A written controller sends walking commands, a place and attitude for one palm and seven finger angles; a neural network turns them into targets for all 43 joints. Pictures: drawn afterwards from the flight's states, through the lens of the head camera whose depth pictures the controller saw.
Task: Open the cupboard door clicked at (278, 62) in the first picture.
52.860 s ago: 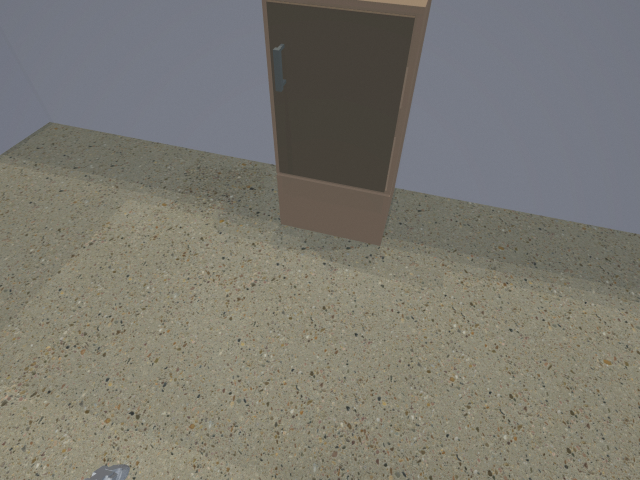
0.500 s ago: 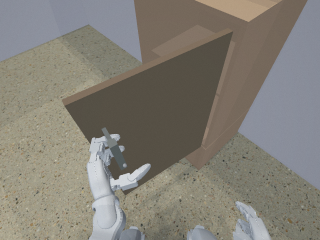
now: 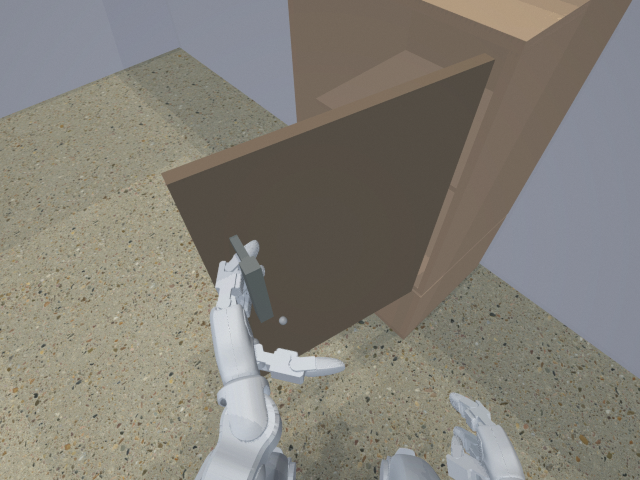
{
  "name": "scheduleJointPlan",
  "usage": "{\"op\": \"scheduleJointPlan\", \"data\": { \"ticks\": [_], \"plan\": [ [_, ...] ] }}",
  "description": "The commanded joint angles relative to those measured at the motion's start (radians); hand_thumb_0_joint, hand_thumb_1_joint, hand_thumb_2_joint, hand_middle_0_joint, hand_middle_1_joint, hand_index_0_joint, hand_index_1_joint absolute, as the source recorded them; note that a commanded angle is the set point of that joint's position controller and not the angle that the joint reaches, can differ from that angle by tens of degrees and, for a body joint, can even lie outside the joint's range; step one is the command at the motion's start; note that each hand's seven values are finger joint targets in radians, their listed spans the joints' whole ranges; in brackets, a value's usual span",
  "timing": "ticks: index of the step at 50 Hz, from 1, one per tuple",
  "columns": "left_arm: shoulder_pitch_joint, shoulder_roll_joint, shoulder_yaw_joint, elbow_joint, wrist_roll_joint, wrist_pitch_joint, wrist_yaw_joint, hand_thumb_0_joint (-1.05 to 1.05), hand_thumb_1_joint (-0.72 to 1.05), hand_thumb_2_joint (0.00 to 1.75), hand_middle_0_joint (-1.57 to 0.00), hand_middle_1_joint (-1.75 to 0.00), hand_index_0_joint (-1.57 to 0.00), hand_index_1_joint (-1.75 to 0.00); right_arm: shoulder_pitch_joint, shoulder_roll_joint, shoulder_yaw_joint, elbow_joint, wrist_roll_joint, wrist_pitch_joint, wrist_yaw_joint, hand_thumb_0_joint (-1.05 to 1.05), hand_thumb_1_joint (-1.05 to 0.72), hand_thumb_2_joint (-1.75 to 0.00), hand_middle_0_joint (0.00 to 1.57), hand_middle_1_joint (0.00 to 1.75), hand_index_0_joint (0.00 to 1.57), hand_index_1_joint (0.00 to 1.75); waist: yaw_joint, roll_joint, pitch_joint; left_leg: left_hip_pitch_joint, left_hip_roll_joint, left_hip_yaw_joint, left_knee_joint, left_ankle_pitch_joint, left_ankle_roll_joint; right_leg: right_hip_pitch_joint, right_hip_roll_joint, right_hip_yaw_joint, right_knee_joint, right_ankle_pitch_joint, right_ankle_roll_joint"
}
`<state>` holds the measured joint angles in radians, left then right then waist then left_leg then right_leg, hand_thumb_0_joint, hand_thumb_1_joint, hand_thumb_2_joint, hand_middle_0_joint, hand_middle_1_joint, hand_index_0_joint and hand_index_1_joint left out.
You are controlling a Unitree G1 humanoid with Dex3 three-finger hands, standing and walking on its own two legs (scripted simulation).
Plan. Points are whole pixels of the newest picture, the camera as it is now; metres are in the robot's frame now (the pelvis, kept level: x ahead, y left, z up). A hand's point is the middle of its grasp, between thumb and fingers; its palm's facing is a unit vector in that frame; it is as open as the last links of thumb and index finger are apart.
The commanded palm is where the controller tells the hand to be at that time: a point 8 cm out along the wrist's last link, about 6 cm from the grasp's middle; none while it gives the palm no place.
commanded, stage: slide the hand sideways off the handle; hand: left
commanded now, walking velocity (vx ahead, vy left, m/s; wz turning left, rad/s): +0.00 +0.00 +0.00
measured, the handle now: (251, 280) +0.35 +0.12 +0.05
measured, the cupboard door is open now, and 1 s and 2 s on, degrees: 78 81 81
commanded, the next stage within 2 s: draw the hand back to the body in 1.18 s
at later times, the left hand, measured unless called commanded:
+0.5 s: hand (269, 362) +0.25 +0.08 +0.04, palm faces -0.09 -1.00 -0.02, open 16.3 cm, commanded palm +0.22 +0.14 +0.04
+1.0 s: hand (218, 393) +0.21 +0.13 +0.04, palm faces -0.03 -1.00 -0.04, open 16.2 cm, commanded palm +0.18 +0.19 +0.04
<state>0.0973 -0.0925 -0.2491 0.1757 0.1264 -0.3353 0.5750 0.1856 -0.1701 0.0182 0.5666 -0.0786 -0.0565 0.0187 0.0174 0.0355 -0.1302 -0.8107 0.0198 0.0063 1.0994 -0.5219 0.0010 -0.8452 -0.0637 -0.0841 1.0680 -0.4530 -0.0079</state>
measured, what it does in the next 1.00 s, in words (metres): stands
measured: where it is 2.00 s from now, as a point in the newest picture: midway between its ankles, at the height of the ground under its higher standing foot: outside the picture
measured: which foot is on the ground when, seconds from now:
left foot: down 0.00-1.00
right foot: down 0.00-1.00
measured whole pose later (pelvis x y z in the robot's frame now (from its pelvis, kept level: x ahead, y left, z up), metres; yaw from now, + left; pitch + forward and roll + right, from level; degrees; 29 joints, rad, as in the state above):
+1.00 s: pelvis +0.02 +0.00 -0.02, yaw +0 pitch +16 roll -1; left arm 0.56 0.15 -0.04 -0.24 -0.14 -0.37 -0.12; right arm 0.24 -0.23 0.00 0.41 0.00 -0.09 -0.02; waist 0.03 0.04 -0.14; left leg -0.89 0.03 -0.01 1.22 -0.60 0.00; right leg -0.92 -0.06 -0.10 1.18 -0.53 -0.01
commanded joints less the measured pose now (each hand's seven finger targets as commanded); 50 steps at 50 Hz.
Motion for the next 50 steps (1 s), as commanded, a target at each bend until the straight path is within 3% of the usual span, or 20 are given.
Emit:
{"op": "scheduleJointPlan", "data": {
  "ticks": [1,2,3,5,6,7,8,10,12,15,17,20,22,28,34,38,41,44,47,50],
  "plan": [
    [-0.224,0.058,-0.141,-0.276,0.089,-0.110,-0.296,0.00,-0.50,0.30,-0.15,-0.30,-0.15,-0.30,0.007,-0.138,-0.049,-0.156,0.015,-0.062,-0.013,0.00,-0.90,-0.90,0.20,0.30,0.20,0.30,-0.079,-0.094,-0.247,0.097,-0.027,-0.035,-0.160,0.195,0.019,0.179,0.034,0.036,-0.146,0.201,-0.035],
    [-0.225,0.103,-0.119,-0.301,0.071,-0.130,-0.367,0.00,-0.50,0.30,-0.15,-0.30,-0.15,-0.30,0.006,-0.145,-0.050,-0.163,0.019,-0.058,-0.020,0.00,-0.90,-0.90,0.20,0.30,0.20,0.30,-0.066,-0.068,-0.283,0.109,-0.029,-0.033,-0.159,0.217,0.019,0.210,0.033,0.045,-0.132,0.231,-0.041],
    [-0.221,0.102,-0.130,-0.324,0.056,-0.140,-0.424,0.00,-0.50,0.30,-0.15,-0.30,-0.15,-0.30,-0.002,-0.141,-0.050,-0.172,0.023,-0.064,-0.024,0.00,-0.90,-0.90,0.20,0.30,0.20,0.30,-0.061,-0.039,-0.306,0.124,-0.031,-0.034,-0.156,0.217,0.019,0.208,0.031,0.048,-0.127,0.233,-0.040],
    [-0.185,0.075,-0.168,-0.335,-0.012,-0.136,-0.550,0.00,-0.50,0.30,-0.15,-0.30,-0.15,-0.30,0.002,-0.143,-0.044,-0.193,0.044,-0.085,-0.026,0.00,-0.90,-0.90,0.20,0.30,0.20,0.30,-0.078,-0.026,-0.266,0.134,-0.031,-0.044,-0.163,0.198,0.020,0.185,0.032,0.039,-0.134,0.201,-0.039],
    [-0.179,0.069,-0.153,-0.348,-0.069,-0.127,-0.592,0.00,-0.50,0.30,-0.15,-0.30,-0.15,-0.30,-0.002,-0.144,-0.040,-0.207,0.055,-0.092,-0.030,0.00,-0.90,-0.90,0.20,0.30,0.20,0.30,-0.076,-0.043,-0.251,0.129,-0.031,-0.048,-0.171,0.173,0.020,0.189,0.036,0.035,-0.146,0.171,-0.036],
    [-0.161,0.043,-0.145,-0.353,-0.125,-0.106,-0.615,0.00,-0.50,0.30,-0.15,-0.30,-0.15,-0.30,-0.017,-0.142,-0.035,-0.223,0.068,-0.100,-0.035,0.00,-0.90,-0.90,0.20,0.30,0.20,0.30,-0.072,-0.033,-0.230,0.127,-0.032,-0.051,-0.182,0.153,0.020,0.189,0.041,0.030,-0.156,0.141,-0.036],
    [-0.134,0.042,-0.115,-0.337,-0.168,-0.088,-0.622,0.00,-0.50,0.30,-0.15,-0.30,-0.15,-0.30,-0.020,-0.145,-0.032,-0.227,0.075,-0.106,-0.040,0.00,-0.90,-0.90,0.20,0.30,0.20,0.30,-0.071,-0.064,-0.189,0.111,-0.031,-0.055,-0.191,0.115,0.017,0.175,0.043,0.020,-0.169,0.097,-0.030],
    [-0.097,0.060,-0.053,-0.353,-0.205,-0.064,-0.604,0.00,-0.50,0.30,-0.15,-0.30,-0.15,-0.30,-0.027,-0.153,-0.033,-0.241,0.082,-0.113,-0.046,0.00,-0.90,-0.90,0.20,0.30,0.20,0.30,-0.055,-0.101,-0.185,0.103,-0.032,-0.063,-0.202,0.088,0.012,0.166,0.046,0.010,-0.167,0.054,-0.027],
    [-0.024,0.076,-0.015,-0.356,-0.198,-0.051,-0.561,0.00,-0.50,0.30,-0.15,-0.30,-0.15,-0.30,-0.028,-0.153,-0.035,-0.254,0.080,-0.116,-0.041,0.00,-0.90,-0.90,0.20,0.30,0.20,0.30,-0.033,-0.109,-0.191,0.091,-0.033,-0.065,-0.204,0.099,0.008,0.164,0.047,0.001,-0.147,0.051,-0.028],
    [0.011,0.107,0.016,-0.381,-0.149,-0.054,-0.506,0.00,-0.50,0.30,-0.15,-0.30,-0.15,-0.30,-0.015,-0.151,-0.039,-0.263,0.068,-0.108,-0.028,0.00,-0.90,-0.90,0.20,0.30,0.20,0.30,-0.025,-0.101,-0.191,0.078,-0.034,-0.059,-0.186,0.117,0.004,0.143,0.043,0.005,-0.121,0.062,-0.030],
    [0.065,0.145,0.043,-0.398,-0.120,-0.058,-0.486,0.00,-0.50,0.30,-0.15,-0.30,-0.15,-0.30,-0.004,-0.152,-0.042,-0.275,0.062,-0.098,-0.022,0.00,-0.90,-0.90,0.20,0.30,0.20,0.30,-0.010,-0.086,-0.205,0.065,-0.034,-0.052,-0.177,0.144,0.004,0.155,0.043,0.011,-0.109,0.082,-0.034],
    [0.076,0.154,0.039,-0.447,-0.099,-0.061,-0.485,0.00,-0.50,0.30,-0.15,-0.30,-0.15,-0.30,-0.004,-0.148,-0.041,-0.293,0.060,-0.081,-0.016,0.00,-0.90,-0.90,0.20,0.30,0.20,0.30,-0.012,-0.048,-0.201,0.065,-0.034,-0.045,-0.170,0.141,0.002,0.142,0.043,0.017,-0.101,0.081,-0.036],
    [0.112,0.180,0.068,-0.458,-0.105,-0.055,-0.491,0.00,-0.50,0.30,-0.15,-0.30,-0.15,-0.30,-0.001,-0.148,-0.040,-0.302,0.060,-0.073,-0.019,0.00,-0.90,-0.90,0.20,0.30,0.20,0.30,-0.006,-0.053,-0.199,0.055,-0.034,-0.043,-0.169,0.138,0.003,0.158,0.047,0.020,-0.106,0.080,-0.038],
    [0.219,0.166,0.078,-0.524,-0.163,-0.049,-0.533,0.00,-0.50,0.30,-0.15,-0.30,-0.15,-0.30,0.005,-0.145,-0.038,-0.318,0.066,-0.074,-0.029,0.00,-0.90,-0.90,0.20,0.30,0.20,0.30,-0.014,-0.058,-0.209,0.068,-0.032,-0.040,-0.154,0.189,0.002,0.178,0.055,0.014,-0.101,0.150,-0.031],
    [0.356,0.228,0.149,-0.559,-0.187,-0.066,-0.573,0.00,-0.50,0.30,-0.15,-0.30,-0.15,-0.30,0.022,-0.149,-0.045,-0.319,0.068,-0.079,-0.035,0.00,-0.90,-0.90,0.20,0.30,0.20,0.30,-0.007,-0.067,-0.220,0.042,-0.033,-0.032,-0.119,0.244,0.002,0.191,0.057,0.019,-0.074,0.228,-0.027],
    [0.375,0.240,0.155,-0.594,-0.202,-0.090,-0.611,0.00,-0.50,0.30,-0.15,-0.30,-0.15,-0.30,0.024,-0.152,-0.050,-0.319,0.069,-0.086,-0.037,0.00,-0.90,-0.90,0.20,0.30,0.20,0.30,-0.020,-0.054,-0.209,0.021,-0.036,-0.031,-0.094,0.241,0.004,0.172,0.056,0.025,-0.062,0.232,-0.025],
    [0.438,0.267,0.202,-0.598,-0.230,-0.103,-0.644,0.00,-0.50,0.30,-0.15,-0.30,-0.15,-0.30,0.032,-0.153,-0.055,-0.320,0.072,-0.087,-0.042,0.00,-0.90,-0.90,0.20,0.30,0.20,0.30,-0.012,-0.078,-0.220,0.001,-0.039,-0.028,-0.079,0.246,0.005,0.190,0.057,0.031,-0.060,0.246,-0.024],
    [0.481,0.290,0.236,-0.628,-0.257,-0.115,-0.679,0.00,-0.50,0.30,-0.15,-0.30,-0.15,-0.30,0.026,-0.154,-0.062,-0.322,0.078,-0.089,-0.047,0.00,-0.90,-0.90,0.20,0.30,0.20,0.30,-0.003,-0.049,-0.249,-0.002,-0.041,-0.025,-0.064,0.271,0.004,0.204,0.056,0.038,-0.045,0.276,-0.025],
    [0.473,0.297,0.240,-0.646,-0.277,-0.115,-0.705,0.00,-0.50,0.30,-0.15,-0.30,-0.15,-0.30,0.023,-0.156,-0.062,-0.322,0.082,-0.092,-0.053,0.00,-0.90,-0.90,0.20,0.30,0.20,0.30,-0.012,-0.039,-0.237,-0.015,-0.043,-0.026,-0.052,0.267,0.007,0.198,0.058,0.045,-0.048,0.268,-0.024],
    [0.510,0.326,0.292,-0.622,-0.299,-0.114,-0.730,0.00,-0.50,0.30,-0.15,-0.30,-0.15,-0.30,0.023,-0.158,-0.070,-0.317,0.087,-0.090,-0.060,0.00,-0.90,-0.90,0.20,0.30,0.20,0.30,-0.011,-0.079,-0.222,-0.042,-0.041,-0.025,-0.041,0.238,0.005,0.195,0.058,0.052,-0.056,0.239,-0.020]
  ]
}}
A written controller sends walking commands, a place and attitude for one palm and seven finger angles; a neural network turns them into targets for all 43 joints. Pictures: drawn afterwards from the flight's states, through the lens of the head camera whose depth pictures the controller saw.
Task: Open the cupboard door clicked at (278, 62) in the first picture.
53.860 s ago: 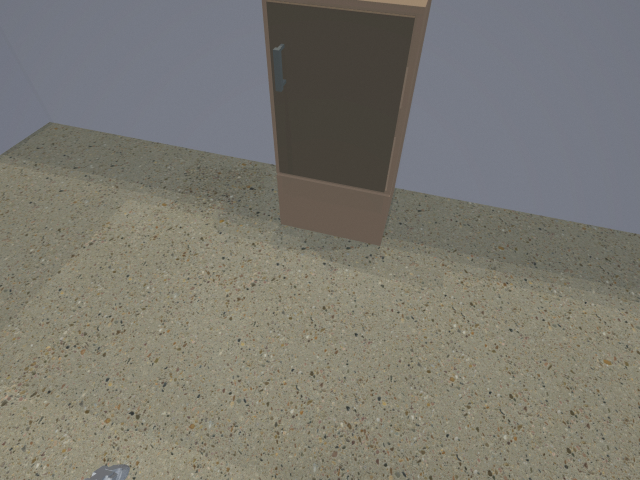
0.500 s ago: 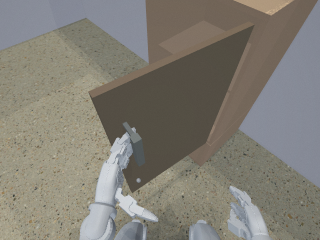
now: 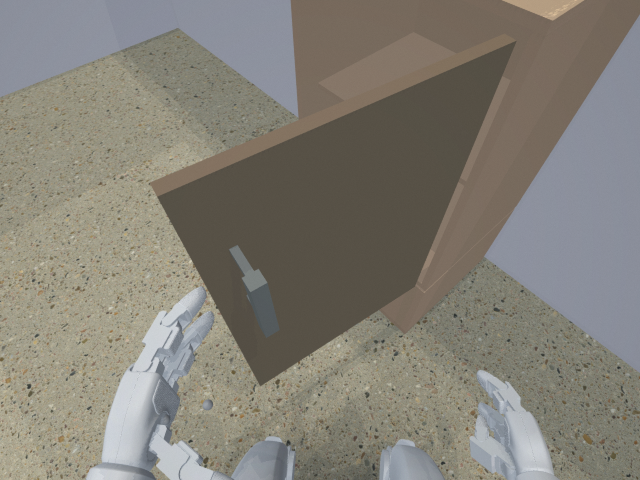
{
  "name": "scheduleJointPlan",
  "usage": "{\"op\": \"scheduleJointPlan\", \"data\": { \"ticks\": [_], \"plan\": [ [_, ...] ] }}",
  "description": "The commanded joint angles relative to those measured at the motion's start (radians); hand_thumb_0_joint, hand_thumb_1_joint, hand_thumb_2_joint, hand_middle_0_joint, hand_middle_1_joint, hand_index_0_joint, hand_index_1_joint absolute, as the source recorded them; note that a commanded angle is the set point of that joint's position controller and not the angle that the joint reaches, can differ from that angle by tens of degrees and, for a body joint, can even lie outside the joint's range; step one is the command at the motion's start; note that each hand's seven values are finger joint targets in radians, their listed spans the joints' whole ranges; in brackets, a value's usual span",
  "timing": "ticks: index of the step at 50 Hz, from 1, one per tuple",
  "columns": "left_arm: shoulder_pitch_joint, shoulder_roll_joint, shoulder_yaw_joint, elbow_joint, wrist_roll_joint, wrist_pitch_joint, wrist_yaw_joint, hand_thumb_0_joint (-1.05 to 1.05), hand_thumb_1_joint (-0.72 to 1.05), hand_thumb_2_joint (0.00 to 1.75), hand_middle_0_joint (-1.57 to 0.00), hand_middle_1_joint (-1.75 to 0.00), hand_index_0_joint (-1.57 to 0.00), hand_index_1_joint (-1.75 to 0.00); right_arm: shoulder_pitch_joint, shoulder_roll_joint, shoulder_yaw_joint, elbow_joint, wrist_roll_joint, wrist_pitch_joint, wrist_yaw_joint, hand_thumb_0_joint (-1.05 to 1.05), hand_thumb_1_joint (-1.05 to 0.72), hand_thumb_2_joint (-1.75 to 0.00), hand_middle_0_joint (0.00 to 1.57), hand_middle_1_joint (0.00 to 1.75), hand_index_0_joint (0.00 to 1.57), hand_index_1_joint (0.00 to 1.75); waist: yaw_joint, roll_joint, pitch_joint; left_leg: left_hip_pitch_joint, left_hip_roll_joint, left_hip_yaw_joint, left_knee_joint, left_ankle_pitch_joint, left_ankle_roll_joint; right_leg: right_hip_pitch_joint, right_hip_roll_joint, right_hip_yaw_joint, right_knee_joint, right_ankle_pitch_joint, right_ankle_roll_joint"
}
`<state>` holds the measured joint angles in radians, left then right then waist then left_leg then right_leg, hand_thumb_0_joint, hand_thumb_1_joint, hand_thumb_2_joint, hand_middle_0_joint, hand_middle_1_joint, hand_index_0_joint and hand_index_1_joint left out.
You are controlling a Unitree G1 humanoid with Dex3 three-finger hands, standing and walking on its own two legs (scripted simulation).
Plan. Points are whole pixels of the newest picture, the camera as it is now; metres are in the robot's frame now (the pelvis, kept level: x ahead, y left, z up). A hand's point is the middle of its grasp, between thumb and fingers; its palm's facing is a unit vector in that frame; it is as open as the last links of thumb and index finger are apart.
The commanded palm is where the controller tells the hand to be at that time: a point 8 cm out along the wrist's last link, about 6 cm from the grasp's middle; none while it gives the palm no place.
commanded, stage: slide the hand sideways off the handle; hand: left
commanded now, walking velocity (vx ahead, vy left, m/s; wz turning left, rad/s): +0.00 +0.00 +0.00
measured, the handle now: (254, 293) +0.31 +0.11 +0.06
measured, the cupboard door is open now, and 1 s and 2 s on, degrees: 81 81 81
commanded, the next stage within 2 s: draw the hand back to the body in 0.18 s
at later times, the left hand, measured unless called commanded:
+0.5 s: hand (148, 418) +0.17 +0.17 +0.10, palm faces -0.04 -1.00 -0.08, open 16.3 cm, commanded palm +0.14 +0.23 +0.10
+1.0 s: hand (43, 373) +0.19 +0.24 +0.16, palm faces +0.24 -0.91 -0.35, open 14.7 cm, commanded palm +0.15 +0.28 +0.19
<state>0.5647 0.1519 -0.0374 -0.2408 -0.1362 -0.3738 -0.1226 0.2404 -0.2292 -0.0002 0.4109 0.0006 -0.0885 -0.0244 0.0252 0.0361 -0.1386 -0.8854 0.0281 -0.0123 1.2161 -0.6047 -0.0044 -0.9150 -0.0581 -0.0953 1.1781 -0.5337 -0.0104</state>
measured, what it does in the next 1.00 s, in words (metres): rises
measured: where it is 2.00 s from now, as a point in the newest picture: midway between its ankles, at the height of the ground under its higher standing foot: outside the picture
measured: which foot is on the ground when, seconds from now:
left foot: down 0.00-1.00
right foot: down 0.00-1.00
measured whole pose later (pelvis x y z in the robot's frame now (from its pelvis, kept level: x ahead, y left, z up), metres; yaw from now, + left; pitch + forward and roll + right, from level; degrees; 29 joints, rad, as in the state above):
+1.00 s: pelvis +0.01 +0.03 +0.06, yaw -1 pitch +4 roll -2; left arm 0.64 0.30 0.14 -0.46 -0.05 -0.02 0.10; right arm 0.28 -0.22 0.05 0.47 0.02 -0.12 -0.11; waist 0.04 0.06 -0.10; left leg -0.44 0.02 0.02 0.84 -0.47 0.03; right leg -0.45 -0.05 -0.07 0.77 -0.38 0.03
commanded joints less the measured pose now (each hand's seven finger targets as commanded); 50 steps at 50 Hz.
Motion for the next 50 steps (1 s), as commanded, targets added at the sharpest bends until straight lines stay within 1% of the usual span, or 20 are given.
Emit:
{"op": "scheduleJointPlan", "data": {
  "ticks": [1,7,8,9,12,14,17,18,22,27,34,35,39,40,41,42,43,46,48,50],
  "plan": [
    [0.050,0.074,0.075,-0.211,-0.040,-0.076,-0.043,0.00,-0.50,0.30,-0.15,-0.30,-0.15,-0.30,-0.037,-0.099,-0.053,-0.165,0.009,-0.059,-0.019,0.00,-0.90,-0.90,0.20,0.30,0.20,0.30,-0.016,-0.066,-0.218,0.034,-0.051,-0.005,-0.156,0.317,0.011,0.261,0.052,0.065,-0.165,0.312,-0.017],
    [0.077,0.129,0.158,-0.202,-0.084,-0.075,-0.089,0.00,-0.50,0.30,-0.15,-0.30,-0.15,-0.30,-0.054,-0.099,-0.061,-0.159,0.016,-0.058,-0.033,0.00,-0.90,-0.90,0.20,0.30,0.20,0.30,-0.009,-0.075,-0.209,-0.001,-0.050,-0.005,-0.135,0.294,0.011,0.269,0.051,0.089,-0.179,0.265,-0.017],
    [0.072,0.098,0.127,-0.219,-0.089,-0.080,-0.099,0.00,-0.50,0.30,-0.15,-0.30,-0.15,-0.30,-0.057,-0.099,-0.056,-0.165,0.015,-0.064,-0.033,0.00,-0.90,-0.90,0.20,0.30,0.20,0.30,-0.013,-0.056,-0.211,0.006,-0.052,-0.003,-0.132,0.296,0.012,0.259,0.049,0.088,-0.174,0.270,-0.015],
    [0.065,0.115,0.140,-0.211,-0.092,-0.080,-0.102,0.00,-0.50,0.30,-0.15,-0.30,-0.15,-0.30,-0.052,-0.099,-0.058,-0.163,0.017,-0.064,-0.034,0.00,-0.90,-0.90,0.20,0.30,0.20,0.30,-0.017,-0.057,-0.202,0.002,-0.050,-0.004,-0.131,0.281,0.011,0.242,0.050,0.087,-0.177,0.243,-0.014],
    [0.002,0.095,0.102,-0.226,-0.103,-0.086,-0.111,0.00,-0.50,0.30,-0.15,-0.30,-0.15,-0.30,-0.056,-0.105,-0.050,-0.163,0.015,-0.079,-0.036,0.00,-0.90,-0.90,0.20,0.30,0.20,0.30,-0.038,-0.033,-0.161,-0.007,-0.051,-0.011,-0.127,0.237,0.015,0.194,0.053,0.085,-0.188,0.161,-0.017],
    [-0.004,0.111,0.127,-0.202,-0.105,-0.086,-0.111,0.00,-0.50,0.30,-0.15,-0.30,-0.15,-0.30,-0.055,-0.110,-0.051,-0.159,0.016,-0.082,-0.039,0.00,-0.90,-0.90,0.20,0.30,0.20,0.30,-0.033,-0.055,-0.159,-0.025,-0.049,-0.011,-0.122,0.201,0.013,0.181,0.051,0.092,-0.197,0.095,-0.017],
    [0.020,0.186,0.184,-0.319,-0.105,-0.068,-0.100,0.00,-0.50,0.30,-0.15,-0.30,-0.15,-0.30,-0.048,-0.112,-0.051,-0.181,0.021,-0.079,-0.045,0.00,-0.90,-0.90,0.20,0.30,0.20,0.30,0.005,0.018,-0.249,0.053,-0.049,-0.012,-0.171,0.252,0.015,0.254,0.057,0.080,-0.193,0.151,-0.027],
    [0.039,0.176,0.181,-0.336,-0.110,-0.052,-0.097,0.00,-0.50,0.30,-0.15,-0.30,-0.15,-0.30,-0.048,-0.104,-0.049,-0.186,0.026,-0.078,-0.045,0.00,-0.90,-0.90,0.20,0.30,0.20,0.30,0.007,0.026,-0.261,0.083,-0.051,-0.009,-0.188,0.267,0.014,0.274,0.057,0.074,-0.202,0.180,-0.023],
    [0.062,0.183,0.221,-0.308,-0.128,0.026,-0.081,0.00,-0.50,0.30,-0.15,-0.30,-0.15,-0.30,-0.050,-0.100,-0.043,-0.185,0.040,-0.061,-0.053,0.00,-0.90,-0.90,0.20,0.30,0.20,0.30,-0.003,-0.021,-0.182,0.102,-0.049,-0.017,-0.247,0.241,0.014,0.310,0.065,0.060,-0.271,0.142,-0.017],
    [0.052,0.155,0.210,-0.254,-0.147,0.084,-0.092,0.00,-0.50,0.30,-0.15,-0.30,-0.15,-0.30,-0.063,-0.112,-0.027,-0.178,0.044,-0.068,-0.060,0.00,-0.90,-0.90,0.20,0.30,0.20,0.30,-0.022,-0.049,-0.048,0.118,-0.042,-0.026,-0.307,0.173,0.014,0.298,0.066,0.046,-0.342,0.047,-0.012],
    [-0.009,0.227,0.264,-0.341,-0.155,0.078,-0.108,0.00,-0.50,0.30,-0.15,-0.30,-0.15,-0.30,-0.044,-0.118,-0.012,-0.166,0.044,-0.114,-0.064,0.00,-0.90,-0.90,0.20,0.30,0.20,0.30,-0.010,0.008,-0.069,0.223,-0.035,-0.035,-0.376,0.215,0.012,0.360,0.071,0.031,-0.369,0.106,-0.016],
    [-0.007,0.237,0.284,-0.358,-0.159,0.075,-0.107,0.00,-0.47,0.32,-0.15,-0.30,-0.15,-0.30,-0.045,-0.118,-0.011,-0.159,0.046,-0.122,-0.063,0.00,-0.90,-0.90,0.20,0.30,0.20,0.30,0.000,0.044,-0.081,0.247,-0.034,-0.037,-0.390,0.235,0.008,0.377,0.073,0.023,-0.364,0.134,-0.019],
    [-0.004,0.233,0.303,-0.361,-0.174,0.107,-0.107,0.00,-0.32,0.37,-0.16,-0.30,-0.16,-0.30,-0.052,-0.114,-0.005,-0.139,0.050,-0.143,-0.058,0.00,-0.90,-0.90,0.20,0.30,0.20,0.30,0.002,0.056,-0.072,0.293,-0.031,-0.042,-0.427,0.287,0.002,0.419,0.077,0.004,-0.382,0.204,-0.017],
    [0.032,0.386,0.343,-0.408,0.000,0.178,0.055,0.00,-0.29,0.39,-0.16,-0.30,-0.16,-0.30,-0.046,-0.110,-0.013,-0.138,0.038,-0.115,-0.087,0.00,-0.90,-0.90,0.20,0.30,0.20,0.30,0.055,0.079,-0.096,0.314,-0.014,-0.019,-0.493,0.279,0.008,0.473,0.051,0.059,-0.427,0.201,-0.028],
    [0.076,0.271,0.279,-0.420,0.021,0.224,0.124,0.00,-0.26,0.40,-0.16,-0.30,-0.16,-0.30,-0.045,-0.089,-0.002,-0.145,0.032,-0.106,-0.093,0.00,-0.90,-0.90,0.20,0.30,0.20,0.30,0.024,0.085,-0.031,0.321,-0.019,-0.019,-0.517,0.271,0.004,0.463,0.048,0.043,-0.451,0.196,-0.024],
    [0.072,0.259,0.267,-0.424,0.037,0.251,0.161,0.00,-0.22,0.42,-0.16,-0.30,-0.16,-0.30,-0.047,-0.095,-0.003,-0.139,0.031,-0.105,-0.093,0.00,-0.90,-0.90,0.20,0.30,0.20,0.30,0.021,0.039,-0.022,0.320,-0.014,-0.032,-0.529,0.257,0.004,0.470,0.050,0.037,-0.461,0.181,-0.023],
    [0.075,0.210,0.219,-0.422,0.059,0.270,0.185,0.00,-0.18,0.43,-0.16,-0.30,-0.16,-0.30,-0.045,-0.088,0.004,-0.130,0.030,-0.100,-0.092,0.00,-0.90,-0.90,0.20,0.30,0.20,0.30,0.009,0.076,0.028,0.337,-0.010,-0.023,-0.536,0.278,0.007,0.469,0.046,0.033,-0.469,0.198,-0.020],
    [0.056,0.255,0.243,-0.445,0.092,0.297,0.239,0.00,-0.08,0.48,-0.16,-0.30,-0.16,-0.30,-0.048,-0.098,0.006,-0.110,0.024,-0.089,-0.092,0.00,-0.90,-0.90,0.20,0.30,0.20,0.30,0.011,0.058,0.020,0.405,-0.002,-0.026,-0.569,0.362,0.009,0.531,0.044,0.024,-0.505,0.258,-0.017],
    [0.049,0.274,0.269,-0.424,0.102,0.306,0.260,0.00,-0.01,0.51,-0.17,-0.30,-0.17,-0.30,-0.059,-0.100,0.006,-0.095,0.019,-0.089,-0.098,0.00,-0.90,-0.90,0.20,0.30,0.20,0.30,0.014,-0.021,0.019,0.440,0.001,-0.020,-0.594,0.400,0.014,0.584,0.044,0.023,-0.538,0.300,-0.014],
    [0.017,0.292,0.291,-0.426,0.110,0.307,0.273,0.00,0.06,0.54,-0.17,-0.30,-0.17,-0.30,-0.062,-0.101,0.008,-0.084,0.017,-0.091,-0.102,0.00,-0.90,-0.90,0.20,0.30,0.20,0.30,0.016,-0.025,0.023,0.486,0.002,-0.018,-0.625,0.417,0.015,0.612,0.043,0.024,-0.564,0.314,-0.012]
  ]
}}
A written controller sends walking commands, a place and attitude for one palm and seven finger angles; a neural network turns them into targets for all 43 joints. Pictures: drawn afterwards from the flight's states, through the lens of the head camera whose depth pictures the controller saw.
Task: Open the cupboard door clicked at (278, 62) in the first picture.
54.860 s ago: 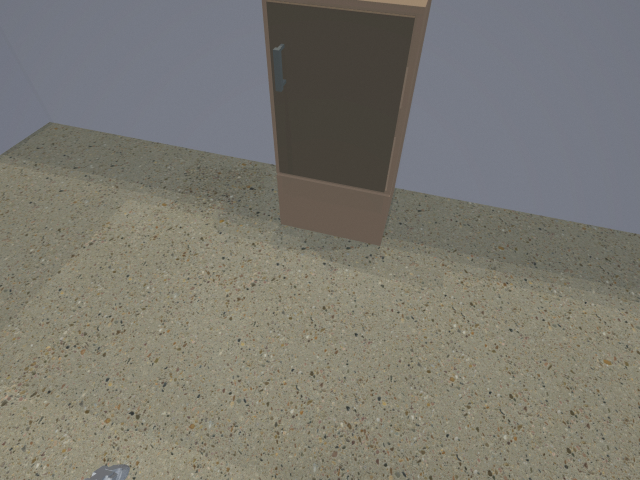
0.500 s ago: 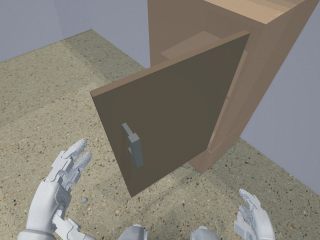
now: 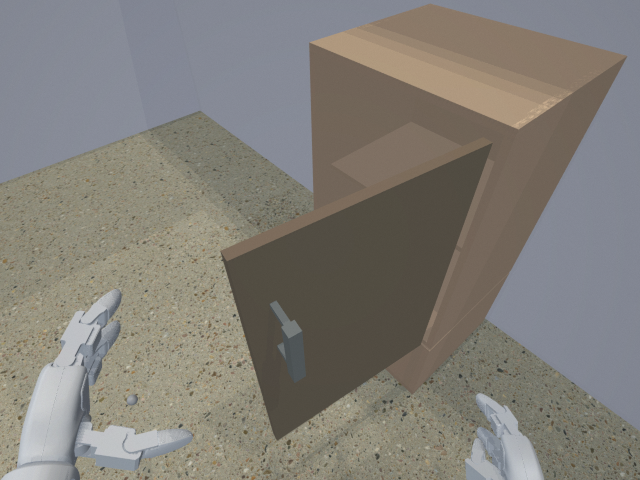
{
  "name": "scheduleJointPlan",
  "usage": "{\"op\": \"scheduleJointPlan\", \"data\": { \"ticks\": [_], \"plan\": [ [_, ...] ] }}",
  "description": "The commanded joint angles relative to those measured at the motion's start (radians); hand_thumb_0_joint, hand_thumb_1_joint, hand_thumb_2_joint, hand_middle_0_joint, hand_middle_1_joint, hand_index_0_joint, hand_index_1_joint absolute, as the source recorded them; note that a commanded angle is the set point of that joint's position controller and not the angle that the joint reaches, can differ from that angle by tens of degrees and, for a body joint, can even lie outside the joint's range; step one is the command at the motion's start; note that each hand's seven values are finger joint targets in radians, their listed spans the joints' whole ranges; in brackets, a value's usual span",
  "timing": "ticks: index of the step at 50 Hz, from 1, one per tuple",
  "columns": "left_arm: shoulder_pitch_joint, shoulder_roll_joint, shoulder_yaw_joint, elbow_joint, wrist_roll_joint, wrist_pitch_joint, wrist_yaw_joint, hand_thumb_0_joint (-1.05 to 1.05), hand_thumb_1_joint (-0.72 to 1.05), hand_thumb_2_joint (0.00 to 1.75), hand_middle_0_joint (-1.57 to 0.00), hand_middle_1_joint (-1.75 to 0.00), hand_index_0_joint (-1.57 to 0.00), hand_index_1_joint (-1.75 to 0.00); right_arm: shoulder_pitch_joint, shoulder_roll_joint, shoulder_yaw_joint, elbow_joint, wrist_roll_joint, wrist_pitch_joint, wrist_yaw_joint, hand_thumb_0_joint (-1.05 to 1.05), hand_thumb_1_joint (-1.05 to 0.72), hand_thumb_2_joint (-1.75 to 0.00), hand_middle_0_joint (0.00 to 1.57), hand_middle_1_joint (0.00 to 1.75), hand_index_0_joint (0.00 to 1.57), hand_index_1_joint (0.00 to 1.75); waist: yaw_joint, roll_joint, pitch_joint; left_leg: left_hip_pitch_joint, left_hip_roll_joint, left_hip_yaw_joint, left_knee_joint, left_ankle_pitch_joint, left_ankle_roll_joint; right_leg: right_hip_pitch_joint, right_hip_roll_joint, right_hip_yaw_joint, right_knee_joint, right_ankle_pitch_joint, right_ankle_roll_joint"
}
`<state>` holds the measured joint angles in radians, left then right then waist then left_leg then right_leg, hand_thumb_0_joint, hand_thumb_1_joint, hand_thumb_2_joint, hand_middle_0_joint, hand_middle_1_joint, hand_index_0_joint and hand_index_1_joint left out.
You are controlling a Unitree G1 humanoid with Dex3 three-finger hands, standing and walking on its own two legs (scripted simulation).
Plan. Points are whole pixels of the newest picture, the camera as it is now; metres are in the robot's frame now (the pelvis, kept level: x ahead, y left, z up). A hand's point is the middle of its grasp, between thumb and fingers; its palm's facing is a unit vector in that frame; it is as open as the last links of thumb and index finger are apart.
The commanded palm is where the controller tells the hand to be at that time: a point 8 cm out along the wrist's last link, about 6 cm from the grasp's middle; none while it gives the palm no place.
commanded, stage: draw the hand back to the body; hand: left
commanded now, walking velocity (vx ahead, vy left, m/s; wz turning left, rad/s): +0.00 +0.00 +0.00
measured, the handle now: (287, 342) +0.30 +0.08 +0.00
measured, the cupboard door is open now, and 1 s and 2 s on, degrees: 81 81 81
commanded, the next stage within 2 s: step back with the hand held close in 0.86 s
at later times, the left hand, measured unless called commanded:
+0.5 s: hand (64, 309) +0.21 +0.25 +0.19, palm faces +0.46 -0.78 -0.43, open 8.9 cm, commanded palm +0.16 +0.29 +0.20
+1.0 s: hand (79, 324) +0.20 +0.23 +0.20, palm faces +0.46 -0.79 -0.41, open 7.4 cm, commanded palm +0.15 +0.27 +0.21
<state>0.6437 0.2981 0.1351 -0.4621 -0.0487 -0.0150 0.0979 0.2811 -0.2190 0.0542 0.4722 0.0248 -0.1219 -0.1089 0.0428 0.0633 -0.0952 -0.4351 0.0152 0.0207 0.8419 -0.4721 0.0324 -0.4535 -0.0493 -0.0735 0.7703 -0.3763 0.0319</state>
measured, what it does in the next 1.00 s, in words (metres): stands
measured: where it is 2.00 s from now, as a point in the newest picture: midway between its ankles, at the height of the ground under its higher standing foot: outside the picture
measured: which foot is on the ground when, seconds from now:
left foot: down 0.00-1.00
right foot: down 0.00-1.00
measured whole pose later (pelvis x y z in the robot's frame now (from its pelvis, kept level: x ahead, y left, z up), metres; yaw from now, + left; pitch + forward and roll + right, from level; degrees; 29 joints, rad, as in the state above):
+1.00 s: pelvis +0.00 -0.03 +0.04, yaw -1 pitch -6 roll -1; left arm 0.45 0.33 0.33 -0.38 -0.05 -0.07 0.12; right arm 0.19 -0.23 0.02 0.66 0.00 -0.12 -0.09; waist 0.07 0.08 0.04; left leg -0.03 0.04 0.04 0.41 -0.28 -0.01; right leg -0.08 -0.01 -0.07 0.38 -0.21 -0.01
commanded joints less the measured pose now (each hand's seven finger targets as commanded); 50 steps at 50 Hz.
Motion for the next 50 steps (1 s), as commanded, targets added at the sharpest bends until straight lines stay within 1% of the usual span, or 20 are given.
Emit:
{"op": "scheduleJointPlan", "data": {
  "ticks": [1,2,5,8,9,14,18,24,25,28,31,32,37,39,40,42,45,48,49,50],
  "plan": [
    [-0.084,0.150,0.122,-0.216,0.026,-0.054,0.057,0.00,0.09,0.55,-0.17,-0.30,-0.17,-0.30,-0.109,-0.112,-0.044,-0.140,-0.008,-0.063,-0.017,0.00,-0.90,-0.90,0.20,0.30,0.20,0.30,-0.002,-0.035,-0.018,0.055,0.014,-0.049,-0.269,0.288,-0.023,0.168,0.031,0.003,-0.169,0.161,-0.054],
    [-0.099,0.168,0.143,-0.198,0.027,-0.050,0.062,0.00,0.13,0.57,-0.17,-0.30,-0.17,-0.30,-0.119,-0.115,-0.043,-0.126,-0.009,-0.064,-0.021,0.00,-0.90,-0.90,0.20,0.30,0.20,0.30,0.004,-0.013,0.000,0.067,0.013,-0.044,-0.281,0.298,-0.023,0.187,0.031,0.005,-0.189,0.171,-0.058],
    [-0.118,0.160,0.149,-0.224,0.030,-0.056,0.065,0.00,0.23,0.62,-0.18,-0.30,-0.18,-0.30,-0.117,-0.112,-0.037,-0.104,-0.012,-0.075,-0.015,0.00,-0.90,-0.90,0.20,0.30,0.20,0.30,0.007,0.035,-0.005,0.137,0.019,-0.053,-0.320,0.408,-0.033,0.228,0.030,0.002,-0.213,0.219,-0.055],
    [-0.131,0.163,0.168,-0.197,0.026,-0.056,0.062,0.00,0.34,0.66,-0.18,-0.30,-0.18,-0.30,-0.134,-0.114,-0.039,-0.080,-0.016,-0.082,-0.009,0.00,-0.90,-0.90,0.20,0.30,0.20,0.30,0.011,0.001,0.016,0.176,0.021,-0.047,-0.353,0.470,-0.035,0.280,0.031,0.002,-0.250,0.273,-0.054],
    [-0.138,0.170,0.182,-0.201,0.026,-0.060,0.062,0.00,0.37,0.68,-0.18,-0.30,-0.18,-0.30,-0.135,-0.116,-0.041,-0.073,-0.018,-0.084,-0.006,0.00,-0.90,-0.90,0.20,0.30,0.20,0.30,0.014,0.000,0.004,0.192,0.023,-0.047,-0.363,0.502,-0.037,0.300,0.031,0.001,-0.259,0.291,-0.054],
    [-0.157,0.190,0.233,-0.207,0.021,-0.072,0.054,0.00,0.55,0.75,-0.19,-0.30,-0.19,-0.30,-0.153,-0.115,-0.045,-0.045,-0.025,-0.085,0.011,0.00,-0.90,-0.90,0.20,0.30,0.20,0.30,0.026,0.031,0.008,0.256,0.028,-0.038,-0.405,0.629,-0.050,0.365,0.032,0.002,-0.300,0.370,-0.054],
    [-0.180,0.212,0.287,-0.185,0.013,-0.079,0.049,0.00,0.69,0.81,-0.19,-0.30,-0.19,-0.30,-0.168,-0.114,-0.053,-0.032,-0.028,-0.070,0.016,0.00,-0.90,-0.90,0.20,0.30,0.20,0.30,0.031,-0.020,0.013,0.285,0.030,-0.024,-0.430,0.650,-0.044,0.405,0.035,0.005,-0.332,0.418,-0.052],
    [-0.280,0.238,0.339,-0.181,0.002,-0.092,0.045,0.00,0.90,0.90,-0.20,-0.30,-0.20,-0.30,-0.194,-0.115,-0.059,-0.015,-0.027,-0.048,0.018,0.00,-0.90,-0.90,0.20,0.30,0.20,0.30,0.028,0.022,0.038,0.316,0.022,-0.005,-0.459,0.568,-0.030,0.414,0.035,0.019,-0.379,0.400,-0.052],
    [-0.266,0.217,0.323,-0.165,0.004,-0.095,0.042,0.00,0.90,0.90,-0.20,-0.30,-0.20,-0.30,-0.192,-0.114,-0.060,-0.010,-0.029,-0.048,0.019,0.00,-0.90,-0.90,0.20,0.30,0.20,0.30,0.026,0.028,0.043,0.321,0.020,-0.004,-0.462,0.565,-0.029,0.411,0.035,0.017,-0.384,0.394,-0.050],
    [-0.230,0.178,0.285,-0.111,-0.001,-0.088,0.032,0.00,0.90,0.90,-0.20,-0.30,-0.20,-0.30,-0.196,-0.118,-0.066,-0.007,-0.028,-0.037,0.025,0.00,-0.90,-0.90,0.20,0.30,0.20,0.30,0.025,-0.017,0.068,0.324,0.022,0.000,-0.476,0.529,-0.022,0.407,0.037,0.018,-0.402,0.382,-0.048],
    [-0.244,0.199,0.296,-0.134,0.000,-0.096,0.030,0.00,0.90,0.90,-0.20,-0.30,-0.20,-0.30,-0.208,-0.121,-0.073,-0.011,-0.029,-0.031,0.025,0.00,-0.90,-0.90,0.20,0.30,0.20,0.30,0.028,-0.041,0.046,0.331,0.016,0.006,-0.478,0.498,-0.014,0.420,0.037,0.027,-0.413,0.383,-0.045],
    [-0.253,0.221,0.312,-0.130,0.000,-0.097,0.031,0.00,0.90,0.90,-0.20,-0.30,-0.20,-0.30,-0.214,-0.123,-0.072,-0.007,-0.030,-0.030,0.021,0.00,-0.90,-0.90,0.20,0.30,0.20,0.30,0.032,-0.031,0.055,0.326,0.014,0.004,-0.479,0.482,-0.015,0.423,0.038,0.028,-0.417,0.372,-0.049],
    [-0.282,0.252,0.334,-0.176,0.005,-0.112,0.039,0.00,0.90,0.90,-0.20,-0.30,-0.20,-0.30,-0.222,-0.114,-0.069,0.000,-0.033,-0.043,0.012,0.00,-0.90,-0.90,0.20,0.30,0.20,0.30,0.034,0.005,0.036,0.341,0.003,0.006,-0.479,0.462,-0.014,0.430,0.037,0.038,-0.432,0.364,-0.052],
    [-0.274,0.243,0.329,-0.179,0.006,-0.117,0.041,0.00,0.90,0.90,-0.20,-0.30,-0.20,-0.30,-0.221,-0.108,-0.068,0.003,-0.033,-0.053,0.012,0.00,-0.90,-0.90,0.20,0.30,0.20,0.30,0.033,0.029,0.041,0.346,0.002,0.011,-0.481,0.460,-0.013,0.424,0.035,0.039,-0.435,0.364,-0.050],
    [-0.267,0.239,0.327,-0.172,0.005,-0.118,0.041,0.00,0.90,0.90,-0.20,-0.30,-0.20,-0.30,-0.220,-0.108,-0.069,0.007,-0.032,-0.054,0.011,0.00,-0.90,-0.90,0.20,0.30,0.20,0.30,0.033,0.008,0.044,0.349,0.003,0.008,-0.482,0.469,-0.013,0.423,0.038,0.037,-0.435,0.368,-0.049],
    [-0.271,0.231,0.319,-0.154,0.007,-0.116,0.039,0.00,0.90,0.90,-0.20,-0.30,-0.20,-0.30,-0.223,-0.111,-0.071,0.014,-0.032,-0.058,0.010,0.00,-0.90,-0.90,0.20,0.30,0.20,0.30,0.031,0.020,0.066,0.352,0.005,0.012,-0.484,0.453,-0.015,0.407,0.039,0.039,-0.448,0.350,-0.050],
    [-0.271,0.213,0.303,-0.123,0.004,-0.120,0.035,0.00,0.90,0.90,-0.20,-0.30,-0.20,-0.30,-0.224,-0.110,-0.072,0.018,-0.030,-0.060,0.013,0.00,-0.90,-0.90,0.20,0.30,0.20,0.30,0.027,-0.022,0.105,0.340,0.007,0.009,-0.497,0.411,-0.012,0.386,0.042,0.039,-0.461,0.300,-0.045],
    [-0.260,0.207,0.302,-0.093,0.001,-0.124,0.030,0.00,0.90,0.90,-0.20,-0.30,-0.20,-0.30,-0.226,-0.111,-0.076,0.020,-0.030,-0.057,0.013,0.00,-0.90,-0.90,0.20,0.30,0.20,0.30,0.029,-0.039,0.105,0.341,0.008,0.012,-0.501,0.391,-0.008,0.386,0.039,0.045,-0.472,0.276,-0.043],
    [-0.344,0.252,0.332,-0.145,0.000,-0.132,0.035,0.00,0.90,0.90,-0.20,-0.30,-0.20,-0.30,-0.234,-0.114,-0.077,0.021,-0.029,-0.059,0.011,0.00,-0.90,-0.90,0.20,0.30,0.20,0.30,0.029,-0.035,0.071,0.355,0.005,0.014,-0.494,0.388,-0.005,0.392,0.037,0.054,-0.474,0.277,-0.042],
    [-0.394,0.342,0.432,-0.154,0.008,-0.169,0.039,0.00,0.90,0.90,-0.20,-0.30,-0.20,-0.30,-0.210,-0.126,-0.072,-0.015,-0.021,-0.037,0.013,0.00,-0.90,-0.90,0.20,0.30,0.20,0.30,-0.025,-0.089,0.160,0.268,0.016,-0.002,-0.453,0.325,0.004,0.274,-0.010,0.137,-0.529,0.304,-0.042]
  ]
}}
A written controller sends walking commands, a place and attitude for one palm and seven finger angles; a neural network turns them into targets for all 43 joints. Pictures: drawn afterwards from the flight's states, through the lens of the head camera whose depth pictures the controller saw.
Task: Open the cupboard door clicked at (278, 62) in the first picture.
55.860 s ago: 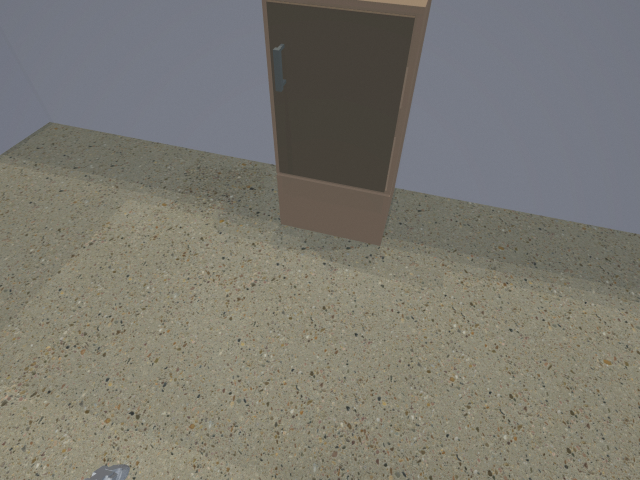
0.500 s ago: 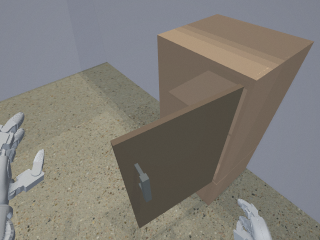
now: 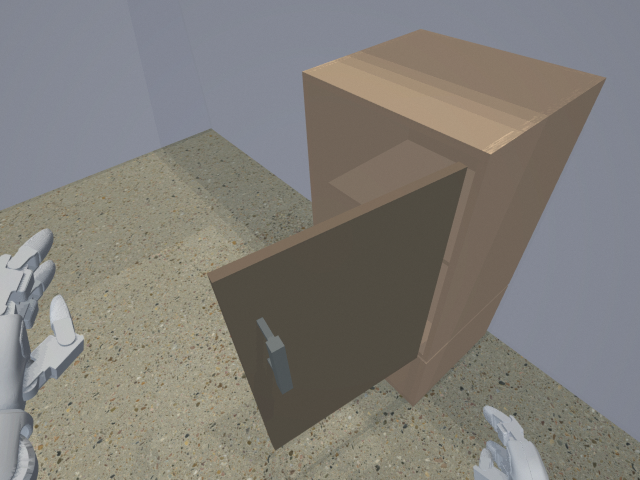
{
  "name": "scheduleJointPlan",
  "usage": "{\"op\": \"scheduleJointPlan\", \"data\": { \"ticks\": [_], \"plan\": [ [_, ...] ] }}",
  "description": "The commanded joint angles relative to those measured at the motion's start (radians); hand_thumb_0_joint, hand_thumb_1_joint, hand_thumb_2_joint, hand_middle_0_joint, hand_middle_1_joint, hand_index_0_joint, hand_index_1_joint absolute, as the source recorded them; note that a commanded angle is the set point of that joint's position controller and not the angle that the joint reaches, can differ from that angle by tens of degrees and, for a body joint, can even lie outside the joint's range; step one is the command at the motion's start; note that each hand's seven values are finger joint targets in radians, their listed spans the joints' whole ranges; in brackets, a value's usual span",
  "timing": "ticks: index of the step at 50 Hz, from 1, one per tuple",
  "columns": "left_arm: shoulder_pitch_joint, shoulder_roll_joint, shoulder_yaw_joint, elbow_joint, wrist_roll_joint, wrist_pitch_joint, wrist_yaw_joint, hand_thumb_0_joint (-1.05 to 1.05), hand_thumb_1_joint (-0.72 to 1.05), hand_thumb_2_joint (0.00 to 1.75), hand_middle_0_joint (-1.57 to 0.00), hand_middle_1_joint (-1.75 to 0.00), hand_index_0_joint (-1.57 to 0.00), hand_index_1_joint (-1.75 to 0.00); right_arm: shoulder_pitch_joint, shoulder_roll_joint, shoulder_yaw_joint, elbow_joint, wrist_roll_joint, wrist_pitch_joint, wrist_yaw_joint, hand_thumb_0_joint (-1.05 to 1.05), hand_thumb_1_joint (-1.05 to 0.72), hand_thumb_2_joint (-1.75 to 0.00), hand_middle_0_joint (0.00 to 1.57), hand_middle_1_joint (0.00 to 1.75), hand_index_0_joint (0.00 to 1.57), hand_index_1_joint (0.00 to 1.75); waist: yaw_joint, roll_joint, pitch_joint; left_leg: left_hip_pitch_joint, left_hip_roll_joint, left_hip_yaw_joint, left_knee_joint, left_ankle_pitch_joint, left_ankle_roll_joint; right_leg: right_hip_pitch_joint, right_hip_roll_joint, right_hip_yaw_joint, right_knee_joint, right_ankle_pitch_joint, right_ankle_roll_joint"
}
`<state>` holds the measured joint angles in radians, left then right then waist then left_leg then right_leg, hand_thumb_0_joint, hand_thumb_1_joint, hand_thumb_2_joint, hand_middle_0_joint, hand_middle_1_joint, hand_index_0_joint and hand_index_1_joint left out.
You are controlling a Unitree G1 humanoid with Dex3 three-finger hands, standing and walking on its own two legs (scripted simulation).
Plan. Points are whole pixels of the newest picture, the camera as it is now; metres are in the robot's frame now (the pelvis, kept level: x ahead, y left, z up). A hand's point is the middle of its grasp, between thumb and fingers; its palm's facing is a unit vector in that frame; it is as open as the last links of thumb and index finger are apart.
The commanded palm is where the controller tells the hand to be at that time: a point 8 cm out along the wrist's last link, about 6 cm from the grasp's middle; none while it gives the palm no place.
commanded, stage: step back with the hand held close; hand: left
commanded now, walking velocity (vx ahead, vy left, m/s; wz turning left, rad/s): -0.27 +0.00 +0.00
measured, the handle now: (274, 356) +0.29 +0.12 -0.04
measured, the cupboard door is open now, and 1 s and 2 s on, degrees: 81 81 81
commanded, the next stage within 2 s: stop stepping back and stand still in 1.18 s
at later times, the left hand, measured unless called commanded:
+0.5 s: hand (14, 392) +0.13 +0.29 +0.16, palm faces +0.42 -0.75 -0.51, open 7.4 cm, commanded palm +0.08 +0.33 +0.17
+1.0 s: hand out of the picture +0.06 +0.32 +0.16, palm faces +0.51 -0.71 -0.48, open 7.4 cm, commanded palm -0.01 +0.34 +0.17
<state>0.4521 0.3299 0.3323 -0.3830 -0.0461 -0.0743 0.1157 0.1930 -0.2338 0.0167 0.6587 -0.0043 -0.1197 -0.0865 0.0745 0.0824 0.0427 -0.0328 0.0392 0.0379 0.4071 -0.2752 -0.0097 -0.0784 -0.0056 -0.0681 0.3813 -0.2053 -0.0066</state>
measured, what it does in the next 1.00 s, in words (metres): walks backwards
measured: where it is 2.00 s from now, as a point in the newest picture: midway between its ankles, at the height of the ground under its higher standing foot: outside the picture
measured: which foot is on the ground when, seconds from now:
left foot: down 0.00-1.00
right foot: down 0.00-0.88, up 0.90-1.00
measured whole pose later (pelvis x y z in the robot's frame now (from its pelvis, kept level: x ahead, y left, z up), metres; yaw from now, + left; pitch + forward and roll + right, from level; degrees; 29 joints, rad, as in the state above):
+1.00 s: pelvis -0.14 +0.04 -0.02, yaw +4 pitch -1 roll -3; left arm 0.50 0.44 0.48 -0.54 0.00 -0.24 0.17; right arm 0.22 -0.20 -0.01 0.62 -0.01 -0.10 -0.09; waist -0.01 0.01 0.05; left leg -0.47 0.02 0.00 0.64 -0.16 0.06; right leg -0.37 0.07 0.03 0.81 -0.33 0.02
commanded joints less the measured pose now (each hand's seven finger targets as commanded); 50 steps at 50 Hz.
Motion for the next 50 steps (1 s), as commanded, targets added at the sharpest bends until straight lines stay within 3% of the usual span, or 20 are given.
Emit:
{"op": "scheduleJointPlan", "data": {
  "ticks": [1,2,4,7,11,12,15,18,24,27,33,39,41,43,44,45,46,47,48,50],
  "plan": [
    [-0.097,0.253,0.196,-0.160,0.007,-0.112,0.012,0.00,0.90,0.90,-0.20,-0.30,-0.20,-0.30,-0.120,-0.100,-0.041,-0.182,0.002,-0.021,-0.009,0.00,-0.90,-0.90,0.20,0.30,0.20,0.30,-0.056,-0.161,-0.009,-0.118,-0.012,-0.023,0.012,0.126,0.046,-0.109,-0.077,0.127,-0.148,0.130,-0.006],
    [-0.089,0.252,0.184,-0.167,0.010,-0.111,0.009,0.00,0.90,0.90,-0.20,-0.30,-0.20,-0.30,-0.135,-0.106,-0.042,-0.191,0.001,-0.012,-0.006,0.00,-0.90,-0.90,0.20,0.30,0.20,0.30,-0.056,-0.124,0.000,-0.116,-0.016,-0.023,0.015,0.137,0.044,-0.123,-0.086,0.128,-0.148,0.153,-0.012],
    [-0.022,0.220,0.159,-0.183,0.010,-0.121,0.008,0.00,0.90,0.90,-0.20,-0.30,-0.20,-0.30,-0.133,-0.109,-0.043,-0.196,-0.005,0.001,-0.005,0.00,-0.90,-0.90,0.20,0.30,0.20,0.30,-0.060,-0.071,-0.055,-0.122,-0.009,-0.016,0.013,0.175,0.039,-0.107,-0.092,0.113,-0.114,0.187,-0.011],
    [0.047,0.229,0.171,-0.248,0.006,-0.129,0.015,0.00,0.90,0.90,-0.20,-0.30,-0.20,-0.30,-0.132,-0.118,-0.052,-0.212,-0.006,0.016,-0.008,0.00,-0.90,-0.90,0.20,0.30,0.20,0.30,-0.059,-0.002,-0.160,-0.124,0.008,-0.021,0.001,0.292,0.033,-0.033,-0.083,0.078,-0.034,0.308,-0.006],
    [0.105,0.266,0.217,-0.321,0.002,-0.131,0.028,0.00,0.90,0.90,-0.20,-0.30,-0.20,-0.30,-0.126,-0.112,-0.064,-0.246,-0.001,0.036,-0.012,0.00,-0.90,-0.90,0.20,0.30,0.20,0.30,-0.055,-0.059,-0.249,-0.144,0.025,-0.032,0.014,0.394,0.026,0.013,-0.066,0.070,0.046,0.421,0.002],
    [0.107,0.287,0.236,-0.331,0.001,-0.132,0.033,0.00,0.90,0.90,-0.20,-0.30,-0.20,-0.30,-0.131,-0.115,-0.067,-0.245,-0.001,0.039,-0.016,0.00,-0.90,-0.90,0.20,0.30,0.20,0.30,-0.051,-0.036,-0.256,-0.155,0.024,-0.042,0.011,0.407,0.024,0.021,-0.067,0.065,0.062,0.432,-0.001],
    [0.127,0.273,0.234,-0.312,-0.001,-0.132,0.039,0.00,0.90,0.90,-0.20,-0.30,-0.20,-0.30,-0.130,-0.108,-0.071,-0.256,0.005,0.048,-0.019,0.00,-0.90,-0.90,0.20,0.30,0.20,0.30,-0.057,-0.061,-0.213,-0.208,0.035,-0.050,0.001,0.345,0.029,-0.015,-0.061,0.077,0.073,0.378,0.006],
    [0.115,0.264,0.229,-0.305,0.005,-0.139,0.046,0.00,0.90,0.90,-0.20,-0.30,-0.20,-0.30,-0.129,-0.113,-0.071,-0.254,0.004,0.046,-0.023,0.00,-0.90,-0.90,0.20,0.30,0.20,0.30,-0.057,-0.015,-0.164,-0.294,0.053,-0.072,-0.042,0.233,0.042,-0.018,-0.045,0.078,0.097,0.270,0.012],
    [0.068,0.235,0.205,-0.277,0.029,-0.153,0.052,0.00,0.90,0.90,-0.20,-0.30,-0.20,-0.30,-0.114,-0.128,-0.071,-0.259,0.006,0.031,-0.020,0.00,-0.90,-0.90,0.20,0.30,0.20,0.30,-0.064,-0.011,-0.077,-0.543,0.083,-0.109,-0.110,-0.178,0.085,0.031,-0.034,0.101,0.148,0.086,0.018],
    [0.022,0.250,0.213,-0.307,0.045,-0.169,0.057,0.00,0.90,0.90,-0.20,-0.30,-0.20,-0.30,-0.109,-0.135,-0.073,-0.259,0.005,0.019,-0.021,0.00,-0.90,-0.90,0.20,0.30,0.20,0.30,-0.068,-0.022,-0.052,-0.608,0.074,-0.116,-0.081,-0.315,0.101,0.010,-0.046,0.134,0.120,-0.034,0.015],
    [0.006,0.268,0.234,-0.371,0.052,-0.199,0.070,0.00,0.90,0.90,-0.20,-0.30,-0.20,-0.30,-0.083,-0.127,-0.069,-0.257,-0.003,-0.009,-0.022,0.00,-0.90,-0.90,0.20,0.30,0.20,0.30,-0.074,-0.040,-0.070,-0.575,0.055,-0.134,-0.012,-0.362,0.095,-0.092,-0.059,0.178,0.074,-0.194,-0.001],
    [0.058,0.270,0.243,-0.358,0.030,-0.215,0.084,0.00,0.90,0.90,-0.20,-0.30,-0.20,-0.30,-0.065,-0.115,-0.069,-0.223,-0.005,-0.018,-0.017,0.00,-0.90,-0.90,0.20,0.30,0.20,0.30,-0.083,-0.082,-0.112,-0.391,0.009,-0.104,0.128,-0.227,0.054,-0.278,-0.107,0.224,0.005,-0.177,-0.035],
    [0.041,0.260,0.240,-0.352,0.033,-0.218,0.086,0.00,0.90,0.90,-0.20,-0.30,-0.20,-0.30,-0.072,-0.127,-0.070,-0.223,-0.004,-0.019,-0.018,0.00,-0.90,-0.90,0.20,0.30,0.20,0.30,-0.084,-0.045,-0.084,-0.464,0.040,-0.139,0.083,-0.319,0.068,-0.269,-0.083,0.206,0.041,-0.242,-0.020],
    [0.028,0.247,0.243,-0.351,0.045,-0.221,0.085,0.00,0.90,0.90,-0.20,-0.30,-0.20,-0.30,-0.088,-0.138,-0.071,-0.231,-0.005,-0.025,-0.023,0.00,-0.90,-0.90,0.20,0.30,0.20,0.30,-0.081,0.074,-0.059,-0.701,0.140,-0.247,-0.117,-0.484,0.116,-0.079,0.004,0.140,0.246,-0.189,0.015],
    [0.027,0.248,0.259,-0.357,0.053,-0.222,0.084,0.00,0.90,0.90,-0.20,-0.30,-0.20,-0.30,-0.090,-0.142,-0.074,-0.229,-0.005,-0.030,-0.024,0.00,-0.90,-0.90,0.20,0.30,0.20,0.30,-0.073,0.144,-0.088,-0.795,0.212,-0.328,-0.229,-0.524,0.145,0.043,0.063,0.084,0.431,-0.077,0.034],
    [0.003,0.257,0.260,-0.383,0.054,-0.226,0.080,0.00,0.90,0.90,-0.20,-0.30,-0.20,-0.30,-0.095,-0.129,-0.077,-0.228,-0.009,-0.035,-0.024,0.00,-0.90,-0.90,0.20,0.30,0.20,0.30,-0.068,0.156,-0.114,-0.777,0.255,-0.357,-0.249,-0.446,0.162,0.053,0.079,0.077,0.532,-0.051,0.036],
    [-0.008,0.281,0.274,-0.397,0.048,-0.226,0.079,0.00,0.90,0.90,-0.20,-0.30,-0.20,-0.30,-0.087,-0.118,-0.082,-0.219,-0.014,-0.040,-0.022,0.00,-0.90,-0.90,0.20,0.30,0.20,0.30,-0.070,0.094,-0.135,-0.674,0.264,-0.352,-0.215,-0.292,0.165,-0.015,0.070,0.095,0.549,-0.092,0.027],
    [0.016,0.300,0.290,-0.386,0.046,-0.229,0.077,0.00,0.90,0.90,-0.20,-0.30,-0.20,-0.30,-0.092,-0.119,-0.089,-0.213,-0.011,-0.046,-0.020,0.00,-0.90,-0.90,0.20,0.30,0.20,0.30,-0.068,0.064,-0.161,-0.618,0.269,-0.342,-0.185,-0.246,0.169,-0.041,0.075,0.114,0.546,-0.130,0.026],
    [0.051,0.263,0.267,-0.363,0.043,-0.232,0.068,0.00,0.90,0.90,-0.20,-0.30,-0.20,-0.30,-0.097,-0.120,-0.094,-0.214,-0.010,-0.054,-0.013,0.00,-0.90,-0.90,0.20,0.30,0.20,0.30,-0.067,0.057,-0.144,-0.622,0.270,-0.321,-0.176,-0.289,0.173,-0.040,0.074,0.122,0.519,-0.181,0.022],
    [0.082,0.246,0.253,-0.356,0.036,-0.228,0.058,0.00,0.90,0.90,-0.20,-0.30,-0.20,-0.30,-0.092,-0.113,-0.088,-0.202,-0.017,-0.059,0.000,0.00,-0.90,-0.90,0.20,0.30,0.20,0.30,-0.067,0.100,-0.100,-0.576,0.233,-0.282,-0.159,-0.251,0.155,-0.070,0.065,0.109,0.373,-0.214,0.006]
  ]
}}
